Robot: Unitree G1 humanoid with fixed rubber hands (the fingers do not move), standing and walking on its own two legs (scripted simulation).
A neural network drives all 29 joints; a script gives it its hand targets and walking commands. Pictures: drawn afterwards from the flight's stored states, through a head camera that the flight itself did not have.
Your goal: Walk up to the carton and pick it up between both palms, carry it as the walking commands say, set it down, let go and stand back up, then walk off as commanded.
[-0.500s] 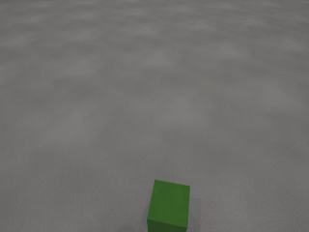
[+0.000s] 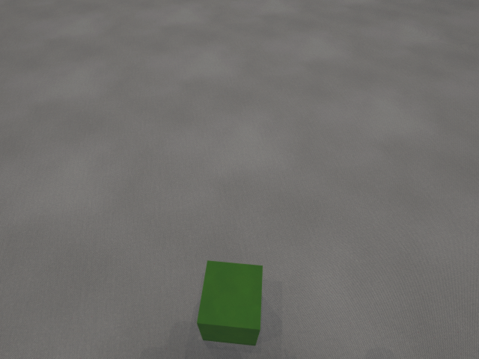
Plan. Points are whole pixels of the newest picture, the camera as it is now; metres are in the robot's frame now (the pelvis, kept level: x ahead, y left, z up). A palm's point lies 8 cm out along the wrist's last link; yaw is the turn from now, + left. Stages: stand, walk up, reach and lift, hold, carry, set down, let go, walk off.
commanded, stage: walk off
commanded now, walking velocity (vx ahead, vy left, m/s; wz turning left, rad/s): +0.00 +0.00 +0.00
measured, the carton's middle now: (231, 304) +0.42 +0.01 -0.64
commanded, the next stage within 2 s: stand in 1.28 s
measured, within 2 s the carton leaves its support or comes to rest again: rests again in 1.78 s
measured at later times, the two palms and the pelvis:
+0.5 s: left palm out of the picture +0.14 +0.21 -0.11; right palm out of the picture +0.00 -0.32 -0.14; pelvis +0.05 -0.06 +0.01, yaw -2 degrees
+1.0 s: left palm out of the picture +0.11 +0.10 -0.10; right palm (370, 218) +0.45 -0.32 -0.11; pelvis +0.26 -0.11 +0.01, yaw -2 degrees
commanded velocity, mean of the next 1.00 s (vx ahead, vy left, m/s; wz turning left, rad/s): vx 0.42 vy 0.00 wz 0.00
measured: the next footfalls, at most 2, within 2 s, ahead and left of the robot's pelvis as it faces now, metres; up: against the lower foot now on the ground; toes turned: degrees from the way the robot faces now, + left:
left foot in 0.24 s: +0.02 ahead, +0.10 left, +0.00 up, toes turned +2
right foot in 0.54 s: +0.15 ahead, -0.19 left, +0.00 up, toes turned -9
